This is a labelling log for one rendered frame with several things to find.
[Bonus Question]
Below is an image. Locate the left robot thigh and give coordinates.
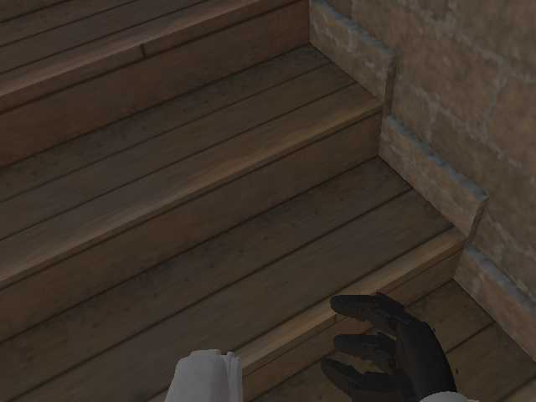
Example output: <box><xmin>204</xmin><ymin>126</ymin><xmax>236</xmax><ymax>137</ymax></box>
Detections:
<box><xmin>164</xmin><ymin>349</ymin><xmax>243</xmax><ymax>402</ymax></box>

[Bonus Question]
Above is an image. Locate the robot right hand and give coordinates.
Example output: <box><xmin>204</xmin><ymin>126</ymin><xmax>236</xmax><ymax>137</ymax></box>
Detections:
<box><xmin>321</xmin><ymin>292</ymin><xmax>458</xmax><ymax>402</ymax></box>

